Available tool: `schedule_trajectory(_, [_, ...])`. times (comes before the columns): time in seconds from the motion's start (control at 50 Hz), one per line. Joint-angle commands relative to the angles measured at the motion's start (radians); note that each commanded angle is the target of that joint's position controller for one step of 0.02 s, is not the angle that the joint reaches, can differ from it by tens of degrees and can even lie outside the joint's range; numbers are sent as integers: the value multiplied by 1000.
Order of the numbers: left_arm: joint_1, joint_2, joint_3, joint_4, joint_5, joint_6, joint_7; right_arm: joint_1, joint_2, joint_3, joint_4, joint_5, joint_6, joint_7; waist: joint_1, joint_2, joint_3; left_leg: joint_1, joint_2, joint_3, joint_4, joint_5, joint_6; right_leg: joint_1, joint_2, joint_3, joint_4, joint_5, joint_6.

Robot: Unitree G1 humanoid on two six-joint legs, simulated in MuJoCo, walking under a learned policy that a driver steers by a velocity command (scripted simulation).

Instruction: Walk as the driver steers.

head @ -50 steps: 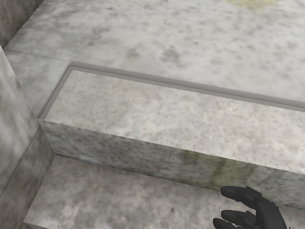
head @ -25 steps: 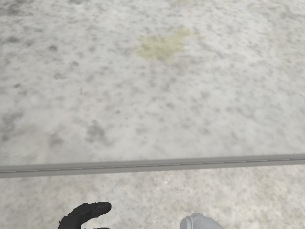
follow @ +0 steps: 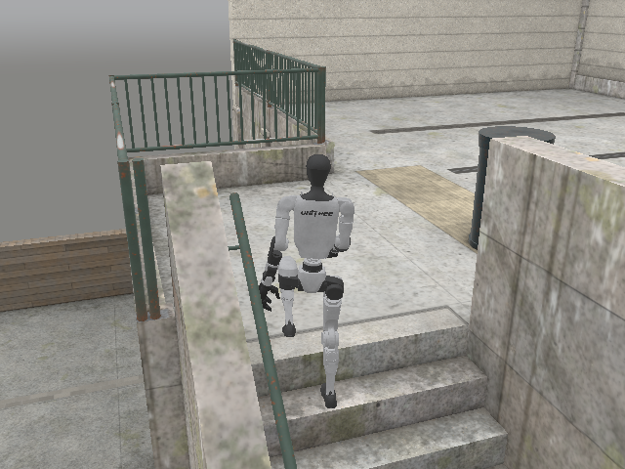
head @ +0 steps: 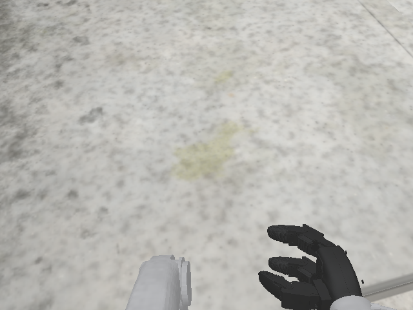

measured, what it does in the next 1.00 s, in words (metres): climbs: left foot 0.21 m higher, then right foot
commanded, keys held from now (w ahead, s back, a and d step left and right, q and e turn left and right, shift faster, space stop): w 0.58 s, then w+q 0.42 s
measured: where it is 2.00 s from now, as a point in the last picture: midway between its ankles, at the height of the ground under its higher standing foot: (192, 113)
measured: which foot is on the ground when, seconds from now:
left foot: up 0.00-0.10, down 0.12-0.64, up 0.66-1.00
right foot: down 0.00-0.14, up 0.16-0.60, down 0.62-1.00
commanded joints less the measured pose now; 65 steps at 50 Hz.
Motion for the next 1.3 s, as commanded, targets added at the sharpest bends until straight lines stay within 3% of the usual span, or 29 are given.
schedule_trajectory(0.02, [154,147,41,-23,-10,5,12,-162,16,1,-87,1,-12,17,9,-92,-183,75,11,40,-188,-109,32,281,-244,94,-194,373,-211])
schedule_trajectory(0.08, [26,159,34,-114,-19,10,-22,-21,-11,-14,-20,41,-8,12,-87,-133,-163,579,-63,108,-515,-316,43,-1,-223,-38,-141,748,-183])
schedule_trajectory(0.12, [18,164,23,-137,-31,-3,-45,194,-113,-62,81,36,-10,-6,-174,-162,-283,916,-152,19,-714,-388,51,-62,-211,-60,122,1194,-184])
schedule_trajectory(0.14, [-78,165,22,-181,-44,-22,-69,391,-236,-102,137,12,-15,-19,-280,-34,-320,1076,-2,-381,-1011,-531,114,-263,-144,-118,464,1108,-126])
schedule_trajectory(0.16, [-113,99,21,-254,-21,-30,-118,437,-394,-136,163,3,11,-32,-283,378,-336,1158,142,-1021,-1609,-1006,223,-566,43,-122,903,251,-78])
schedule_trajectory(0.18, [-174,82,28,-269,44,-34,-128,344,-429,-157,172,50,4,-35,-258,375,-270,1048,201,-1392,-1891,-1180,278,-726,100,7,1443,14,-62])
schedule_trajectory(0.2, [-201,51,15,-319,72,-27,-110,181,-370,-150,199,74,-21,-29,-149,232,-102,881,215,-1315,-1831,-1070,287,-842,49,56,1724,51,-74])
schedule_trajectory(0.22, [-212,21,-9,-357,61,-14,-92,131,-304,-136,244,60,-40,-21,-86,141,-5,768,212,-1128,-1744,-954,264,-877,23,25,1793,-5,-78])
schedule_trajectory(0.26, [-178,27,-22,-378,46,19,-70,140,-184,-103,339,16,-92,-9,15,-45,73,681,202,-789,-1635,-590,163,-899,6,40,1788,-133,-65])
schedule_trajectory(0.28, [-183,8,-31,-360,22,39,-61,160,-158,-97,395,-21,-101,-15,22,-35,84,692,169,-642,-1607,-453,132,-916,7,46,1752,-147,-65])
schedule_trajectory(0.32, [-152,3,-37,-340,5,67,-41,201,-186,-107,444,-9,-128,-9,50,-20,110,737,134,-413,-1632,-178,86,-898,-34,82,1545,-120,-57])
schedule_trajectory(0.36, [-141,94,-18,-334,-18,80,-58,129,-247,-122,412,19,-128,-16,89,50,114,626,86,-227,-1748,-112,97,-647,-94,-40,1128,-61,-5])
schedule_trajectory(0.42, [-216,106,1,-277,-59,67,-101,268,-313,-146,403,23,-145,-19,-16,25,39,859,39,-100,-1913,121,107,-449,-137,-168,725,16,-7])
schedule_trajectory(0.46, [-355,66,-4,-313,-61,55,-109,369,-333,-154,410,28,-156,-14,-97,20,52,1059,80,-112,-1987,225,118,-436,-106,-219,513,38,-44])
schedule_trajectory(0.52, [-372,68,2,-331,-15,34,-110,459,-374,-157,425,26,-158,-4,-109,31,6,1354,98,-47,-1920,646,89,-380,-29,-280,326,107,-73])
schedule_trajectory(0.6, [-89,134,35,-257,10,31,-82,468,-391,-145,426,44,-129,-31,44,155,-152,1345,100,1,-1449,1068,43,39,56,-258,129,25,-93])
schedule_trajectory(0.62, [51,199,57,-226,29,19,-58,395,-365,-137,361,48,-130,-29,109,86,-248,1127,62,-5,-1256,742,43,270,-70,-127,173,-98,-89])
schedule_trajectory(0.64, [85,303,64,-230,58,10,-48,395,-214,-95,287,55,-128,-18,57,-152,-315,795,-59,-24,-960,144,31,499,-358,300,129,-218,-136])
schedule_trajectory(0.66, [29,296,64,-240,49,5,-50,448,-241,-99,285,71,-133,-21,22,-210,-321,644,-116,-128,-762,-25,34,441,-442,569,-13,-217,-206])
schedule_trajectory(0.7, [-86,175,30,-251,5,-6,-62,336,-280,-115,260,68,-136,0,-14,-9,-165,641,-24,-202,-733,169,44,190,-354,262,-40,-141,-159])
schedule_trajectory(0.76, [-88,133,4,-214,-5,-39,-54,367,-285,-121,254,40,-104,30,-66,-63,-61,675,13,-198,-821,235,-8,48,-271,36,-129,2,-74])
schedule_trajectory(0.98, [26,159,-12,-118,-22,-60,-33,94,-240,-101,157,33,-65,51,-41,-68,94,686,-23,5,-1321,486,-7,103,-211,-326,-210,528,-23])
schedule_trajectory(1.08, [17,250,11,-103,-5,-13,9,259,-296,-126,187,23,-50,66,-120,-135,-26,867,-159,83,-1445,319,101,334,-254,-388,121,1136,15])
schedule_trajectory(1.12, [-22,280,23,-134,2,10,11,493,-359,-161,250,7,-64,52,-236,-89,-143,1162,-195,8,-1552,248,159,208,-238,-378,521,934,0])
schedule_trajectory(1.14, [-24,238,15,-176,9,10,2,567,-435,-190,259,1,-62,27,-241,17,-220,1368,-21,-210,-1498,163,205,-24,-166,-375,835,425,8])
schedule_trajectory(1.16, [10,146,-2,-248,-20,7,-17,477,-513,-208,237,11,-55,13,-130,282,-251,1598,203,-787,-1635,211,395,-480,73,-263,1221,-369,62])
schedule_trajectory(1.18, [-71,181,-3,-282,-9,-9,-29,451,-495,-209,205,37,-48,10,-163,117,-272,1601,222,-868,-1758,178,395,-623,22,-70,1289,-295,55])
schedule_trajectory(1.22, [-139,191,-12,-300,-14,-35,-36,399,-400,-179,217,39,-52,-1,-96,-75,-106,1328,176,-624,-1792,335,294,-570,-74,-72,1115,-132,58])
schedule_trajectory(1.3, [-110,176,-29,-302,25,36,-40,385,-364,-152,228,51,-83,-5,-37,-36,-61,1095,37,-419,-1831,485,243,-456,-118,-93,923,-135,108])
